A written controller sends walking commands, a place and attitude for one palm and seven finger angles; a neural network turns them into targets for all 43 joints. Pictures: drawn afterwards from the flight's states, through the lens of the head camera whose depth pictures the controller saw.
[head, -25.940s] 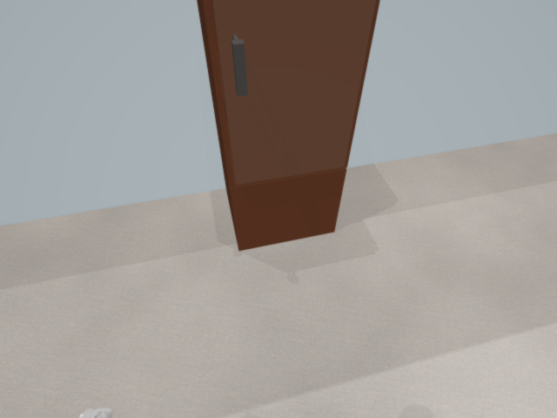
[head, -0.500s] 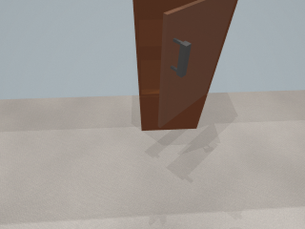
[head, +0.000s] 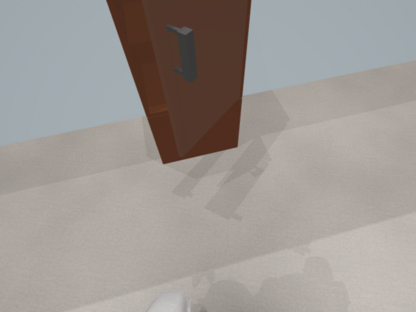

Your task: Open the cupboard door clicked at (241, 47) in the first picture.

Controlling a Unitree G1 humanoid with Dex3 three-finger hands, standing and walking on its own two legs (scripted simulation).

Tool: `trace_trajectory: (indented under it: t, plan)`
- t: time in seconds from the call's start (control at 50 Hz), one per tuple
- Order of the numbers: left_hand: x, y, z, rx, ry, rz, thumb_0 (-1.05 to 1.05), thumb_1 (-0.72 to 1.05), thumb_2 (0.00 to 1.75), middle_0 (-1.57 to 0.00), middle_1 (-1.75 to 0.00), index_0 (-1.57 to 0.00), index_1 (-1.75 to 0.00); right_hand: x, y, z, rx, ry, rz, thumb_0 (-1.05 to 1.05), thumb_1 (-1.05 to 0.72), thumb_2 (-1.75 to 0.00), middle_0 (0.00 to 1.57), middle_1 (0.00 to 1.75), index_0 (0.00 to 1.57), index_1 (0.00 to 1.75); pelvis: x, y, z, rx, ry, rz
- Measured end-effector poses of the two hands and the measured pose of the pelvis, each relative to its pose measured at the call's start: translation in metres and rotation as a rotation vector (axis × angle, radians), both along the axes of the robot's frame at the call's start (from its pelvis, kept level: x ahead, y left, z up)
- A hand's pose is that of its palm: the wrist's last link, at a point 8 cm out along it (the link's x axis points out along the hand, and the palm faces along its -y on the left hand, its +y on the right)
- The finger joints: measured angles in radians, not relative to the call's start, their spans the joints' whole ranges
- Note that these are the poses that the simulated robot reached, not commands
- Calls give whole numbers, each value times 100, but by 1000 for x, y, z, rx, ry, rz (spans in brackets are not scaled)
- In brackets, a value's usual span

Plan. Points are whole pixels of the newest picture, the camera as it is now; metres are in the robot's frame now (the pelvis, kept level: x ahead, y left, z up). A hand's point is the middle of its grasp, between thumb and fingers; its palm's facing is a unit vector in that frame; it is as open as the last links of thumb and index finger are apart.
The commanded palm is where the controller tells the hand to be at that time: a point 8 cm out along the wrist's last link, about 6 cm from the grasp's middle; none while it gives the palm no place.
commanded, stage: walk to a spot facing it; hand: left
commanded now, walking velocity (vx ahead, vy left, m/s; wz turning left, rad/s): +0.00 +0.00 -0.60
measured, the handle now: (180, 53) +0.67 +0.13 +0.10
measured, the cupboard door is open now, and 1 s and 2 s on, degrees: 39 39 39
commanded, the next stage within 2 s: none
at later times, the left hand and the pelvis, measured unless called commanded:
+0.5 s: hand (116, 282) +0.18 +0.24 -0.17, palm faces -0.26 -0.94 -0.22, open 7.4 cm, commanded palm none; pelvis +0.03 +0.05 +0.01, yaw -18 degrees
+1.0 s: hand (170, 245) +0.27 +0.13 -0.18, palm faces -0.64 -0.75 -0.18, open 7.4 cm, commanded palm none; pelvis +0.07 +0.05 -0.01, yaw -39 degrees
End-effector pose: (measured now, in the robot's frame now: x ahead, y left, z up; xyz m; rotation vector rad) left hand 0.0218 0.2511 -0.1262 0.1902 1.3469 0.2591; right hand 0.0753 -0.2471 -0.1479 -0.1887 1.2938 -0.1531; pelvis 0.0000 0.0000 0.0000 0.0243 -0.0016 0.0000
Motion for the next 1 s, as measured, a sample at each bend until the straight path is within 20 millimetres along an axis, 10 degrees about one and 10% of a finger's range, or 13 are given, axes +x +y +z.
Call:
trace_trajectory:
  t: [0.28,0.46,0.72,1.0]
  plan:
    - [60,21,-5,-47,4,-186,0,90,90,-20,-30,-20,-30,37,10,35,-63,-192,-117,1,-91,-90,20,30,20,30,13,30,7,-1,35,-183]
    - [143,44,-13,-68,-76,-325,1,91,90,-20,-29,-20,-30,-26,39,37,-104,-86,-190,0,-91,-90,20,30,20,30,25,53,4,-48,30,-288]
    - [247,-42,-2,-48,-195,-657,0,91,90,-20,-29,-20,-30,-150,33,4,-50,104,-517,1,-91,-90,21,30,20,30,35,33,-11,-38,23,-483]
    - [277,-75,-25,-139,-77,-810,1,90,90,-20,-30,-20,-30,-122,50,25,-130,-45,-674,0,-91,-90,20,30,20,30,73,46,-10,-41,40,-680]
